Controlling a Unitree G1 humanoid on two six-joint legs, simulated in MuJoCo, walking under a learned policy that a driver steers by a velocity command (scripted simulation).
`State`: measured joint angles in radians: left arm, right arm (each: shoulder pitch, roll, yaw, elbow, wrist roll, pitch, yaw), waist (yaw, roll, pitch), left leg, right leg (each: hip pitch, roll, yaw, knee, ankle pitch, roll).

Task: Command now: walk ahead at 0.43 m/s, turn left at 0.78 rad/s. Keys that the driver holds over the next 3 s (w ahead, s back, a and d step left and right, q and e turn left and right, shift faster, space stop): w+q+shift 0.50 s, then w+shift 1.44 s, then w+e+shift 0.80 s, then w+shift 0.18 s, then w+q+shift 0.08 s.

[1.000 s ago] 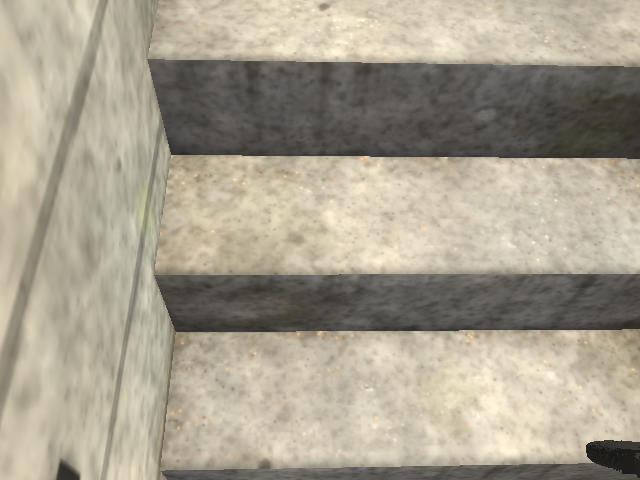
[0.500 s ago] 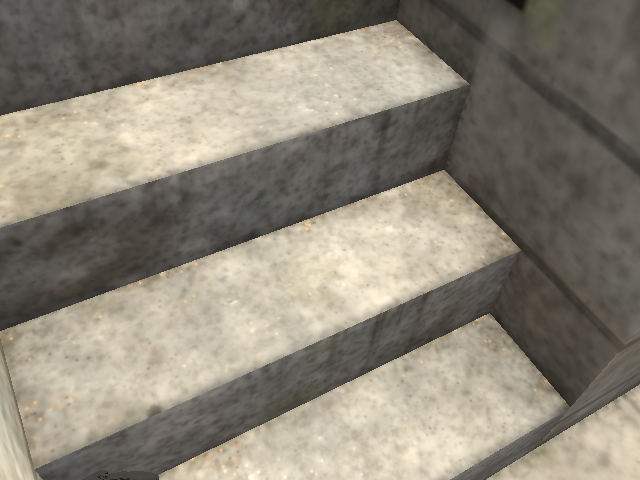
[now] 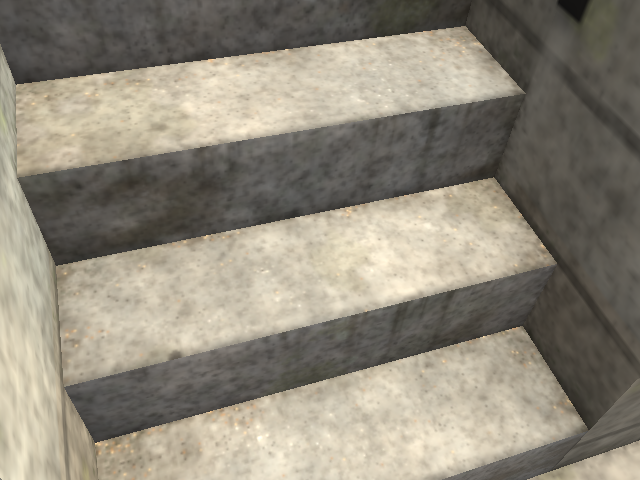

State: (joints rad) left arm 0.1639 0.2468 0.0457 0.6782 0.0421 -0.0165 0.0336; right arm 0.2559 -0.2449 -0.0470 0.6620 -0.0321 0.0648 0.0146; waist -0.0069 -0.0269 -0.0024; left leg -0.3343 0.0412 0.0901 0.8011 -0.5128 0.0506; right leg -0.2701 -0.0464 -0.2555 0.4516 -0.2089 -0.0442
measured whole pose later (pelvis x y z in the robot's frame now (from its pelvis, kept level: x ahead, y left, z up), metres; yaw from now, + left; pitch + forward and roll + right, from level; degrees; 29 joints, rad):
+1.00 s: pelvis +0.41 -0.05 +0.17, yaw +33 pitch +1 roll +0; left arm 0.26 0.20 0.04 0.77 0.07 -0.03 0.04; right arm 0.05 -0.15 -0.03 0.55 -0.05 0.05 -0.08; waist -0.03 -0.02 0.10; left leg -1.05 -0.17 -0.02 1.87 -0.21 0.03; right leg -0.29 -0.11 -0.25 0.85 -0.55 -0.01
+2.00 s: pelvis +0.75 +0.06 +0.43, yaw +36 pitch +3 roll +5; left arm 0.43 0.17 0.04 0.87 -0.01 -0.07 -0.01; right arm 0.04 -0.07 0.02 0.68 0.05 0.04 -0.08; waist 0.12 -0.05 0.10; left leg -1.13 0.04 0.17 1.54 -0.49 0.11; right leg -0.07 -0.04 -0.06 0.26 -0.24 -0.17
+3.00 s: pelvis +1.11 +0.17 +0.79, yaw -4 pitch +3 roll +2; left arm -0.03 0.18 0.04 0.52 0.07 0.04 0.01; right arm 0.31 -0.26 -0.07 0.87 -0.02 -0.09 -0.07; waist -0.03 -0.02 -0.04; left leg -0.36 0.02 0.06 0.74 -0.43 0.02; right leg -1.07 0.09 0.16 1.91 -0.23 -0.05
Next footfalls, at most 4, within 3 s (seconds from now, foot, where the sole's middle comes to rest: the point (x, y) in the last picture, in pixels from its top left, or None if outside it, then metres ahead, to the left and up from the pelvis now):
0.06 left None -0.02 0.08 -0.77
0.66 right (402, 473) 0.44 -0.14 -0.57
1.14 left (270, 465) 0.45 0.08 -0.57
1.50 right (333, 254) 0.76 -0.02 -0.36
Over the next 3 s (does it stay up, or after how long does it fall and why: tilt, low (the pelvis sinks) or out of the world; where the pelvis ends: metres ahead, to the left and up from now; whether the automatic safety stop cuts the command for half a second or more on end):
stays up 1.11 0.17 0.79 its command is cut before an obstacle after 0.3 s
